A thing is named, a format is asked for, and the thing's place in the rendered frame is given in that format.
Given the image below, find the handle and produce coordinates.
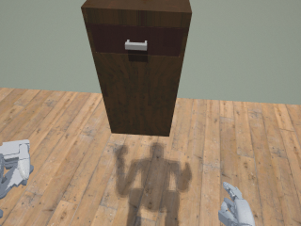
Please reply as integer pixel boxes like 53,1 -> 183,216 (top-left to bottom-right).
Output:
124,40 -> 148,51

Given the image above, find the cabinet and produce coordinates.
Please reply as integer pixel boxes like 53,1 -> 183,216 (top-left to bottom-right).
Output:
81,0 -> 192,137

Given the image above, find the drawer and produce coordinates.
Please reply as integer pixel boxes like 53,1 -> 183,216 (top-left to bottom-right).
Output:
90,23 -> 183,57

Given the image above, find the left robot hand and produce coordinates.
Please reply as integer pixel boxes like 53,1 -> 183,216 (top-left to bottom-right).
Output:
0,139 -> 34,200

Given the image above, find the right robot hand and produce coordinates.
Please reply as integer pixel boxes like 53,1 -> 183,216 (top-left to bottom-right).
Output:
218,182 -> 256,226

